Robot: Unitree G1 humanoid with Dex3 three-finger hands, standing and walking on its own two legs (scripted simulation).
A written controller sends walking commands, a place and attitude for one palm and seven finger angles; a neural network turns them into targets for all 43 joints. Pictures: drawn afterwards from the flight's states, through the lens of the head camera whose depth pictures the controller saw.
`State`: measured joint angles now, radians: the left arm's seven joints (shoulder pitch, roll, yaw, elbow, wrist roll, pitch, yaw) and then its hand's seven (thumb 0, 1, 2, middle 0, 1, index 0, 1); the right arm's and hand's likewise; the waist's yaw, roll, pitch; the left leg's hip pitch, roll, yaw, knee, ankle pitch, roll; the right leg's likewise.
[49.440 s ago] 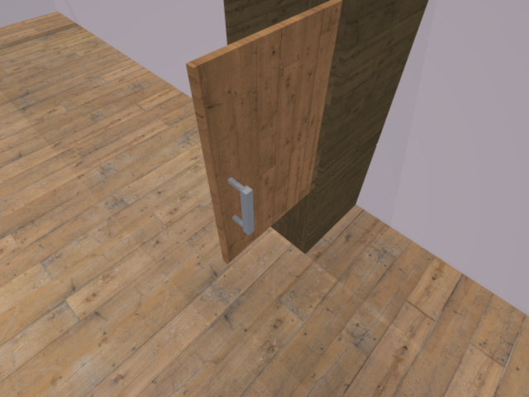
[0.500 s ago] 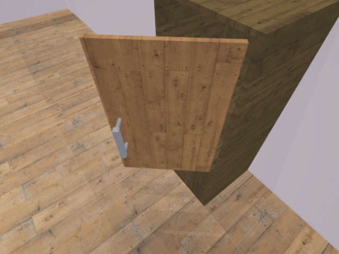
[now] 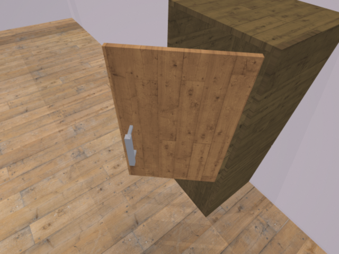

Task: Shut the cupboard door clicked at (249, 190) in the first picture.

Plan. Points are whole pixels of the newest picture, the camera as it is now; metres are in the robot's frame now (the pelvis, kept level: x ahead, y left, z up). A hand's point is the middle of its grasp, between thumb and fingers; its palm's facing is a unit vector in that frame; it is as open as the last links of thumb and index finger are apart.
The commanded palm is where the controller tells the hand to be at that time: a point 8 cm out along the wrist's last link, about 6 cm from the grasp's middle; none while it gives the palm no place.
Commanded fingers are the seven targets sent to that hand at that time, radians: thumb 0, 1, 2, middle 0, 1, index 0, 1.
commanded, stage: come to a stop and stand still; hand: left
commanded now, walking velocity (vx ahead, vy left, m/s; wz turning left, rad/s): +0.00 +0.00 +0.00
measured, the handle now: (131, 146) +0.47 +0.16 -0.09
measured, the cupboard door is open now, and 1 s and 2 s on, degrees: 49 49 49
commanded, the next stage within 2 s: look again from close up in 0.54 s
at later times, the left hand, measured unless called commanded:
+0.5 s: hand out of the picture +0.00 +0.27 -0.16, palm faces -0.01 -0.95 -0.30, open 7.4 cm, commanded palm none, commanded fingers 0.00 0.90 0.90 -0.20 -0.30 -0.20 -0.30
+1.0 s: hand out of the picture -0.01 +0.23 -0.16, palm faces -0.03 -0.97 -0.24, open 7.4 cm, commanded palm none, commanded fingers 0.00 0.90 0.90 -0.20 -0.30 -0.20 -0.30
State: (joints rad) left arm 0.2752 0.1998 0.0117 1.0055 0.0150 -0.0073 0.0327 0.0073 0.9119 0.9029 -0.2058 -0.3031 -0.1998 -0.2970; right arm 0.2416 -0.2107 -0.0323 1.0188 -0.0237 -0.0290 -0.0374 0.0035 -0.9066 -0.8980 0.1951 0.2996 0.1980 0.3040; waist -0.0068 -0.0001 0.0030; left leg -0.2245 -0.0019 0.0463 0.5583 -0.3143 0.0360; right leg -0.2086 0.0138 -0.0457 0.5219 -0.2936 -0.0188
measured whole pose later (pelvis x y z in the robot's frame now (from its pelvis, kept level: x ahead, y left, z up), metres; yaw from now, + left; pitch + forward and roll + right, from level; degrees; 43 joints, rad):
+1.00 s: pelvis -0.03 +0.03 +0.01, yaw +0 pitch -3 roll +0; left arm 0.23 0.24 -0.02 1.10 0.02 -0.01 0.02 0.01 0.91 0.90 -0.21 -0.30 -0.20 -0.30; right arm 0.18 -0.24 -0.01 1.14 -0.01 -0.02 -0.01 0.00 -0.90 -0.90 0.20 0.30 0.20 0.30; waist 0.00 -0.02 0.04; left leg -0.15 -0.06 0.07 0.35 -0.16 0.08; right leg -0.17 -0.04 -0.02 0.37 -0.16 0.03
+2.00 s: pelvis -0.01 +0.00 +0.01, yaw -1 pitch -2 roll +0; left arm 0.29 0.14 0.01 1.08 0.02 0.01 0.05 0.01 0.92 0.90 -0.21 -0.30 -0.20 -0.30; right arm 0.23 -0.15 -0.03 1.11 -0.01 0.01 -0.04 0.01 -0.92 -0.90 0.19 0.30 0.20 0.30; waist 0.01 -0.02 0.04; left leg -0.18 0.00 0.07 0.47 -0.26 0.03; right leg -0.19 0.01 -0.03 0.46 -0.24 -0.02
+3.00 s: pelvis +0.00 +0.02 +0.01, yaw -2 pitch -1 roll +1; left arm 0.30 0.15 -0.02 1.09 0.01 -0.03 0.03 0.00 0.91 0.90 -0.20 -0.30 -0.20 -0.30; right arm 0.26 -0.20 0.01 1.05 -0.02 -0.04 -0.02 0.01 -0.92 -0.90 0.20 0.30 0.20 0.30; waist 0.00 0.04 0.00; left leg -0.17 -0.05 0.09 0.43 -0.25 0.07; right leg -0.21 -0.04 -0.01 0.49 -0.26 0.02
